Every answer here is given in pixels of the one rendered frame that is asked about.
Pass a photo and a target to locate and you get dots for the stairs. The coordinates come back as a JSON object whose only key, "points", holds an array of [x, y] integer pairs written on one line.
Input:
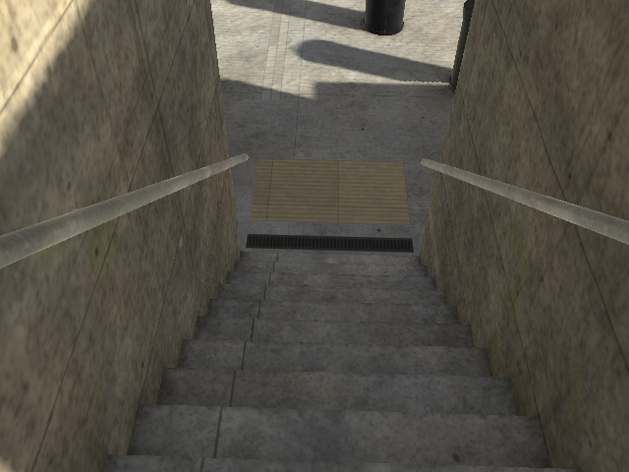
{"points": [[332, 363]]}

